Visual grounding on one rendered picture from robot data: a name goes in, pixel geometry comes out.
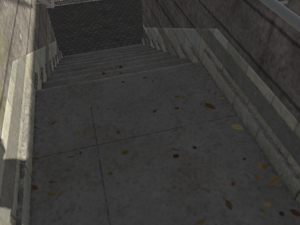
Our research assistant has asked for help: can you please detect stairs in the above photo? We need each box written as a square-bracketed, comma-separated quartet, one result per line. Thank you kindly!
[41, 43, 191, 89]

